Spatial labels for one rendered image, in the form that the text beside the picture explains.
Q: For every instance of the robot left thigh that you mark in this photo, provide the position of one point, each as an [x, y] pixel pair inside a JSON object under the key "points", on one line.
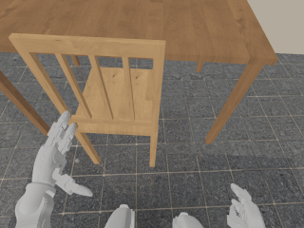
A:
{"points": [[122, 217]]}

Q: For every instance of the right robot hand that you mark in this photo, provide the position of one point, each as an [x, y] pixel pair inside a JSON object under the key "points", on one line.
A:
{"points": [[249, 215]]}

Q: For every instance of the left robot forearm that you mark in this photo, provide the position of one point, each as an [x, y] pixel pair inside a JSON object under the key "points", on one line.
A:
{"points": [[34, 208]]}

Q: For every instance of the robot right shin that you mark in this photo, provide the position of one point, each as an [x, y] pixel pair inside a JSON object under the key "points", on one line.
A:
{"points": [[183, 213]]}

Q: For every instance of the table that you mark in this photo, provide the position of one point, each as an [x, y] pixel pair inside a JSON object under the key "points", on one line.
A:
{"points": [[210, 31]]}

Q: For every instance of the chair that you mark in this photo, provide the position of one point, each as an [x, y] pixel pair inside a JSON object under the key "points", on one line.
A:
{"points": [[116, 100]]}

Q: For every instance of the left robot hand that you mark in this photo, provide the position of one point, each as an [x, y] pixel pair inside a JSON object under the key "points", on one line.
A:
{"points": [[53, 153]]}

